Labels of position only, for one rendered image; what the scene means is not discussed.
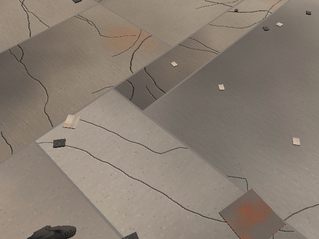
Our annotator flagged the robot left hand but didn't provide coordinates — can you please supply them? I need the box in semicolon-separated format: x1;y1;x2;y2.
27;225;77;239

